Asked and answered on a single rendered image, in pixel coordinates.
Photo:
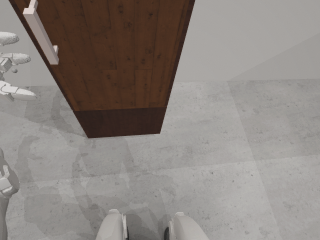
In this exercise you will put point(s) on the robot thigh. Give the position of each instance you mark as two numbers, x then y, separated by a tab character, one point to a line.
185	228
113	227

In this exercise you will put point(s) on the handle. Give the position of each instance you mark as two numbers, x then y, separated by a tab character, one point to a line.
33	20

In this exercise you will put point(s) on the robot left upper arm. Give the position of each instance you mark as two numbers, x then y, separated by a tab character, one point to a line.
9	185

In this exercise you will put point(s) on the cupboard door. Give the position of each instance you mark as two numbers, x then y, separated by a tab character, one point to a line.
113	54

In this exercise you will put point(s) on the right robot thigh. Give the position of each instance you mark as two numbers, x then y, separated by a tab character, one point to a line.
185	228

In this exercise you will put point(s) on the robot left hand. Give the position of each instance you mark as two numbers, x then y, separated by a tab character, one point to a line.
7	91

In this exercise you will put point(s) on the left robot thigh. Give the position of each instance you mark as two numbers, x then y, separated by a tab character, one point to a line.
113	227

